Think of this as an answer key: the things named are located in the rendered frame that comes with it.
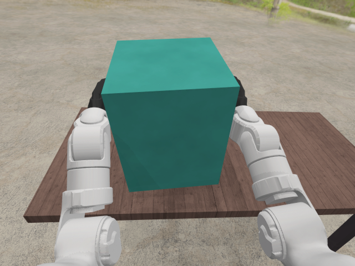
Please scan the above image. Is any robot left forearm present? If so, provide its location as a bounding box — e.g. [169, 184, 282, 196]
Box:
[54, 108, 113, 258]

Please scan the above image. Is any robot right upper arm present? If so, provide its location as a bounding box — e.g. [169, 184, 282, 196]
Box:
[257, 202, 355, 266]

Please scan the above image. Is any robot left upper arm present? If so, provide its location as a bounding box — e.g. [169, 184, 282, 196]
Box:
[37, 216, 121, 266]

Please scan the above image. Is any right robot hand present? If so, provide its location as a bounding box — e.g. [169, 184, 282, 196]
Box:
[234, 76, 247, 107]

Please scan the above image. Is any table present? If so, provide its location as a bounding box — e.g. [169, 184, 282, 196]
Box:
[23, 108, 355, 252]

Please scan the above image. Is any robot right forearm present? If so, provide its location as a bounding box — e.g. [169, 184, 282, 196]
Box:
[229, 105, 328, 245]

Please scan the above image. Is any carton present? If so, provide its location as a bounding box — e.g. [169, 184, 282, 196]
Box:
[101, 37, 240, 192]

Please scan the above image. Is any left robot hand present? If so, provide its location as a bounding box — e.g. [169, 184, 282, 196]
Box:
[88, 78, 106, 111]

